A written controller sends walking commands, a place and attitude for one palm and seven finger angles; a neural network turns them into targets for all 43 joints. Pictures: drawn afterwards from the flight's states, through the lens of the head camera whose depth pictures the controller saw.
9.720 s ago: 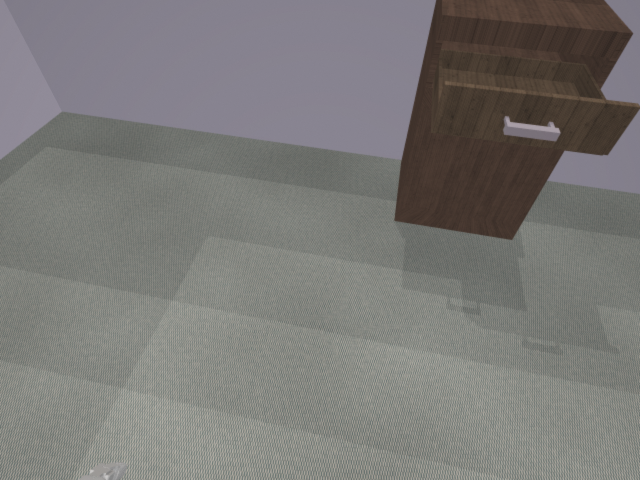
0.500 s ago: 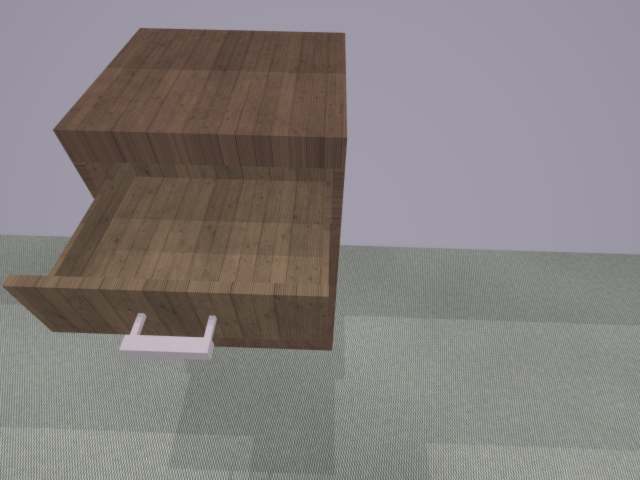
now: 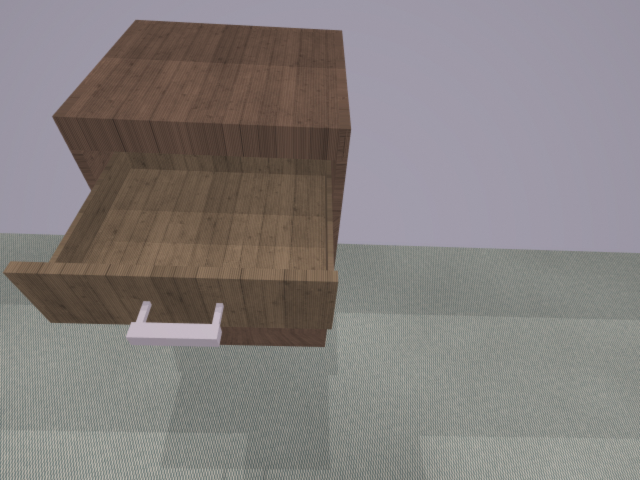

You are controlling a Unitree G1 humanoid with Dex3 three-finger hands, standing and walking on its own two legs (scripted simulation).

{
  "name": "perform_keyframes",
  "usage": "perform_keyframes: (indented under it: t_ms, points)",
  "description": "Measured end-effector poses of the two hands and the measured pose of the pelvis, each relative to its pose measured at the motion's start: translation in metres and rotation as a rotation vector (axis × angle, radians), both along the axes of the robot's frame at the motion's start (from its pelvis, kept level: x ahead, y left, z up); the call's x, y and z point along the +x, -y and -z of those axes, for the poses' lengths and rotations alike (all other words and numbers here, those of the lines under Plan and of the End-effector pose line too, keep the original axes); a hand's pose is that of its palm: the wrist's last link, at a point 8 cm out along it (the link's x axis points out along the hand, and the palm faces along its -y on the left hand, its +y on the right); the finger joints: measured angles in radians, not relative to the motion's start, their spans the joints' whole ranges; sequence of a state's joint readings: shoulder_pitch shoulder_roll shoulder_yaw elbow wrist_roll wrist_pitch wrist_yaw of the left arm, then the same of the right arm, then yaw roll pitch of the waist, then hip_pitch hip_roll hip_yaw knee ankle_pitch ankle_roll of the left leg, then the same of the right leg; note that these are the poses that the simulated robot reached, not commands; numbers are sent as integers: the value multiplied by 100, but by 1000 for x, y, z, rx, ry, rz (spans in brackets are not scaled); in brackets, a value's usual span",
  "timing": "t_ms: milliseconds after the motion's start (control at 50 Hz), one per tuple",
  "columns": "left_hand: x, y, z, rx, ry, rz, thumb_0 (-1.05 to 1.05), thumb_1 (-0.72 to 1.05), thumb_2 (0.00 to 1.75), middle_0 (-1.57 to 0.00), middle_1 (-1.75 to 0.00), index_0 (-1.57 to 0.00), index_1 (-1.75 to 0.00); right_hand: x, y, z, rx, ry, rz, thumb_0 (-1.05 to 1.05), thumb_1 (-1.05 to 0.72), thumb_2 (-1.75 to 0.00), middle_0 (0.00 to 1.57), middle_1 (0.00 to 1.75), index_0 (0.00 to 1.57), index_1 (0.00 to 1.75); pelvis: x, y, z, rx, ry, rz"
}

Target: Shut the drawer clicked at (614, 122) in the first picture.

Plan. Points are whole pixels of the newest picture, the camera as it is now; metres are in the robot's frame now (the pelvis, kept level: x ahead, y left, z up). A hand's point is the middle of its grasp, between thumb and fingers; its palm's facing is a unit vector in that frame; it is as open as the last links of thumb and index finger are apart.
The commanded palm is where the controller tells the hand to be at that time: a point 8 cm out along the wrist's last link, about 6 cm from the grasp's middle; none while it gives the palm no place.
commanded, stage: look again from close up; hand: left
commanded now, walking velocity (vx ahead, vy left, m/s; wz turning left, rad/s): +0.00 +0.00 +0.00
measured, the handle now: (179, 321) +0.34 +0.23 -0.05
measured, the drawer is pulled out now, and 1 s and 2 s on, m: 0.28 0.28 0.28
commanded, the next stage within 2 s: shuffle to correct the standing spot in 0.12 s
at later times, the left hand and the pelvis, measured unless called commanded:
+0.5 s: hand out of the picture -0.08 +0.19 -0.17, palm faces +0.03 -0.98 -0.19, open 7.4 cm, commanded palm none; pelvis +0.00 +0.02 +0.00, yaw +1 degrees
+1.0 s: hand out of the picture +0.01 +0.18 -0.16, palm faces +0.01 -0.97 -0.22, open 7.3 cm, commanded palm none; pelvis -0.01 +0.00 +0.01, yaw +0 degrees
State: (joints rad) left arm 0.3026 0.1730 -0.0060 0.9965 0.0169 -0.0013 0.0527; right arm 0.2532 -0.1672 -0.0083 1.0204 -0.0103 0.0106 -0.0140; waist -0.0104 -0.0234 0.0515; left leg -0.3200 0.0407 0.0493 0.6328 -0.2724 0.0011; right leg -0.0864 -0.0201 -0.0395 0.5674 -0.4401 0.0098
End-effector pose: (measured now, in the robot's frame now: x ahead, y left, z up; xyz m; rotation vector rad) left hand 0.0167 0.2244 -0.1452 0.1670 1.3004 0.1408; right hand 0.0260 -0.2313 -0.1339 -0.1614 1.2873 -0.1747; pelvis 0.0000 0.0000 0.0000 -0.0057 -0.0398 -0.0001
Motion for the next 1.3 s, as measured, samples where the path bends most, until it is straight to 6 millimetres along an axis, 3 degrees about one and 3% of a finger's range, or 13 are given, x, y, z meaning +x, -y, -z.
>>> perform_keyframes:
  t_ms: [120, 280, 420, 520, 600, 760, 840, 920, 1060, 1300]
  points:
    - [-9, -16, -4, 1, 11, 4, 0, 91, 90, -20, -30, -20, -30, -9, -12, -5, 4, 4, -12, 1, -92, -90, 20, 30, 20, 30, -12, -11, -4, -4, -4, -5]
    - [-46, -29, -9, 7, -75, -6, 0, 91, 90, -20, -30, -20, -30, -24, -22, -7, 16, -30, -18, 1, -92, -90, 20, 30, 20, 30, -18, -21, -8, 4, -25, -4]
    - [-83, -26, -11, 4, -178, -43, 0, 91, 90, -20, -30, -20, -30, -34, -25, -2, 37, -97, -12, 1, -91, -90, 20, 30, 20, 30, -9, -20, -8, 12, -38, -10]
    - [-98, -17, -7, -19, -252, -75, 0, 91, 90, -20, -30, -20, -30, -29, -27, 3, 35, -116, -5, 1, -91, -90, 20, 30, 20, 30, 7, -22, -3, 10, -31, -8]
    - [-91, -8, -5, -37, -289, -62, 0, 91, 90, -20, -30, -20, -30, -19, -31, 4, 32, -103, 6, 1, -91, -90, 20, 30, 20, 30, 17, -21, -2, 23, -29, 7]
    - [-42, 10, -7, -42, -171, -42, 0, 91, 90, -20, -30, -20, -30, -5, -21, 1, 22, -98, 12, 2, -94, -90, 20, 30, 20, 30, 17, -13, -8, 23, -37, 8]
    - [-19, 11, -7, -29, -93, -20, 0, 91, 90, -20, -30, -20, -30, 4, -12, -1, 16, -48, 8, 1, -93, -90, 20, 30, 20, 30, 8, -8, -9, 23, -31, 8]
    - [-12, 0, -10, 5, -52, -8, 1, 93, 90, -20, -30, -20, -30, 10, -8, -4, 19, -3, 0, 1, -92, -90, 20, 30, 20, 30, 0, -4, -10, 20, -17, 7]
    - [-20, -9, -16, 27, -28, -3, 1, 92, 90, -20, -30, -20, -30, 6, -5, -6, 31, 17, -16, 0, -92, -90, 20, 30, 20, 30, -10, -1, -12, 15, -6, 2]
    - [-61, -2, -12, 4, -126, -5, 0, 91, 90, -20, -30, -20, -30, -29, -8, -2, 30, -52, -16, 0, -91, -90, 20, 30, 20, 30, -17, -7, -9, -13, -22, -3]
